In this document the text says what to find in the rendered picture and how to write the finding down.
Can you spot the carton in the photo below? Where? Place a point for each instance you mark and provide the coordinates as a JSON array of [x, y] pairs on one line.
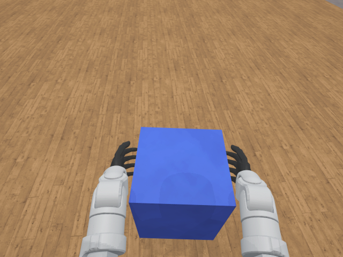
[[181, 186]]

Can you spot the left robot hand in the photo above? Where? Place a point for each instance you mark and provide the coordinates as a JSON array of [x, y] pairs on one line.
[[119, 158]]

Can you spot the robot left forearm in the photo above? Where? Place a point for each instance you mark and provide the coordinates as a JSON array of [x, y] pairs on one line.
[[105, 233]]

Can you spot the robot right forearm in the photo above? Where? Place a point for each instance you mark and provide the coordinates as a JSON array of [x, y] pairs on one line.
[[260, 224]]

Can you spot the right robot hand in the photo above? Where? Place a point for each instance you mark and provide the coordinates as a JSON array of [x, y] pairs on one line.
[[241, 162]]

